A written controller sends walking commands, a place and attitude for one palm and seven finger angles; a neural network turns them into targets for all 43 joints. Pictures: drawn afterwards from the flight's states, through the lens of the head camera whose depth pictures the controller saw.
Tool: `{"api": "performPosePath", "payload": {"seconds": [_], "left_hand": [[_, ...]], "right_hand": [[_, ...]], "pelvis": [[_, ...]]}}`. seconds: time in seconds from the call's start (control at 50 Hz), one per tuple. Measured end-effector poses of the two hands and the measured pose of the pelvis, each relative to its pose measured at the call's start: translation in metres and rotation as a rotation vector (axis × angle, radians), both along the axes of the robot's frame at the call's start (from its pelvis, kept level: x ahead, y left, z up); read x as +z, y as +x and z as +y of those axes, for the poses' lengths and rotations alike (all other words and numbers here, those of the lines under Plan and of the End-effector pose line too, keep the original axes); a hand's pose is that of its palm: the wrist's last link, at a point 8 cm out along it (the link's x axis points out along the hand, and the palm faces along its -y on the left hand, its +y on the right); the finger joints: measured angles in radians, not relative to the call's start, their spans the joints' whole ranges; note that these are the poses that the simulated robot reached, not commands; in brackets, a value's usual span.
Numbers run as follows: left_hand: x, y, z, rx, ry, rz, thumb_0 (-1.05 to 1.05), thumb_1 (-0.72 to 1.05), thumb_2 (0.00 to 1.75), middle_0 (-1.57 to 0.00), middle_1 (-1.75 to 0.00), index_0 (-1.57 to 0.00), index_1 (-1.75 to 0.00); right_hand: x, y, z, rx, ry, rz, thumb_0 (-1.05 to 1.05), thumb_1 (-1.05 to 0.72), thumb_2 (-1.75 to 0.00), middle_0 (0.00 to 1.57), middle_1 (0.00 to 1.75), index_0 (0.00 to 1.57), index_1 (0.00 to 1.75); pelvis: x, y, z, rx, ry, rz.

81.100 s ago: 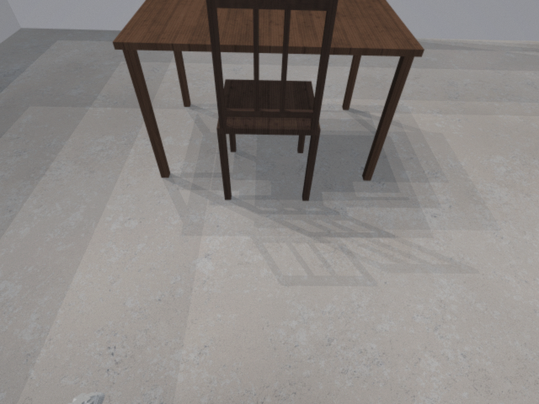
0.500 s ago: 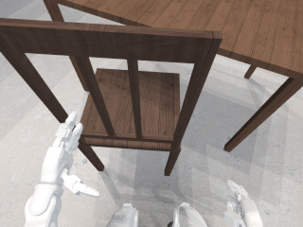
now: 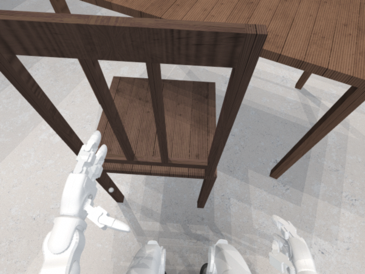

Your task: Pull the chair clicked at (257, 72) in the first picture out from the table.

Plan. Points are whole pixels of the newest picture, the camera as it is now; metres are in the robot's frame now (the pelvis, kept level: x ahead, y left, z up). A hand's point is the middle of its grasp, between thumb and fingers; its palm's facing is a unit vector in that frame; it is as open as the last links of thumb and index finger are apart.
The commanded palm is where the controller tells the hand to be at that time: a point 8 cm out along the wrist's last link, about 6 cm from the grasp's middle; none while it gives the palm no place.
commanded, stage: aim the fingers beside a spindle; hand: left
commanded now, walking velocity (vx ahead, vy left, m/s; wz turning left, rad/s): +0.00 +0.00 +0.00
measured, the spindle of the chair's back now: (115, 122) +0.43 +0.17 +0.04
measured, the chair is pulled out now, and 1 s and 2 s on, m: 0.25 0.25 0.25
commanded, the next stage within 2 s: push the fingers through the gap in 0.86 s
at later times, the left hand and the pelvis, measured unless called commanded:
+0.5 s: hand (116, 187) +0.29 +0.15 +0.01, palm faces -0.05 -1.00 -0.05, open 16.9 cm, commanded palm +0.27 +0.21 +0.01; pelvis -0.01 +0.00 -0.01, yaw +0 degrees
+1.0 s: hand (113, 193) +0.28 +0.16 +0.01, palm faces -0.07 -1.00 -0.04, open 16.9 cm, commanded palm +0.27 +0.21 +0.01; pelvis -0.01 +0.00 -0.01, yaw +0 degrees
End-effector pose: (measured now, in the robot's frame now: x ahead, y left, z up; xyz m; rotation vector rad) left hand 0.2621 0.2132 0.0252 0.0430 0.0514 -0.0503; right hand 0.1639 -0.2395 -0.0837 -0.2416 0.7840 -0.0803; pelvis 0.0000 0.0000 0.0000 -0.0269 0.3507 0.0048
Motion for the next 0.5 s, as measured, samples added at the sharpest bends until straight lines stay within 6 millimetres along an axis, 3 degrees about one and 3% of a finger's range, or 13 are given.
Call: {"api": "performPosePath", "payload": {"seconds": [0.28,0.5], "left_hand": [[-0.009,0.008,-0.012,-0.015,-0.004,-0.008,-0.01,-0.5,0.3,-0.06,-0.08,-0.06,-0.08],[-0.011,0.009,-0.006,0.002,0.011,-0.021,-0.01,-0.5,0.3,-0.06,-0.08,-0.06,-0.08]], "right_hand": [[-0.013,-0.003,-0.001,-0.004,0.009,0.023,0.01,-0.9,-0.9,0.2,0.3,0.2,0.3],[-0.018,-0.007,-0.003,-0.004,0.002,0.04,0.01,-0.9,-0.9,0.2,0.3,0.2,0.3]], "pelvis": [[-0.009,-0.004,-0.002,-0.001,0.004,0.017],[-0.012,-0.007,-0.003,0.003,0.002,0.02]]}}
